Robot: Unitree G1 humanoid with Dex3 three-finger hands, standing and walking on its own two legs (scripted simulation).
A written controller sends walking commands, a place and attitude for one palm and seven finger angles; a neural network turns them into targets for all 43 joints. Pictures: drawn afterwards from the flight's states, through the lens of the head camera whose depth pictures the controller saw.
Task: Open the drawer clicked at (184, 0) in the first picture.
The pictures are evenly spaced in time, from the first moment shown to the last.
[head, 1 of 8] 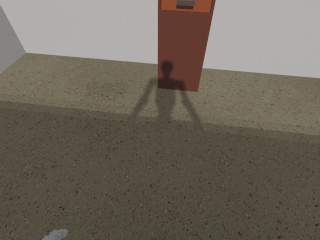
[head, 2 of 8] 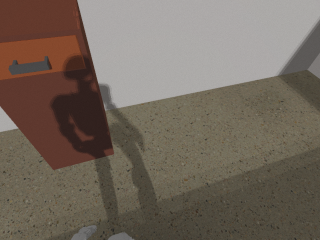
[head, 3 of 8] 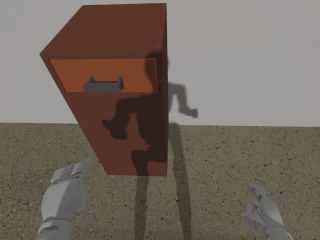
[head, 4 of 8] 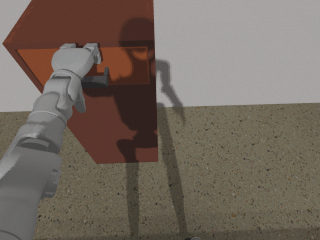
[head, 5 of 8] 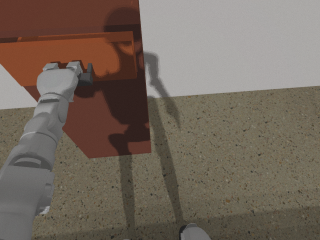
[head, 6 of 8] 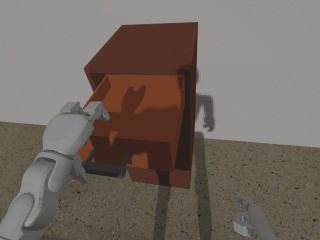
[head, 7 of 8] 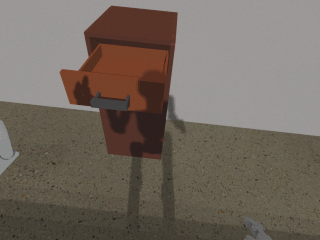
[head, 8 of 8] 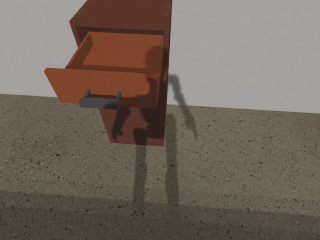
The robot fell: no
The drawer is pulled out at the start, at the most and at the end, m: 0.00 0.30 0.30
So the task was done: yes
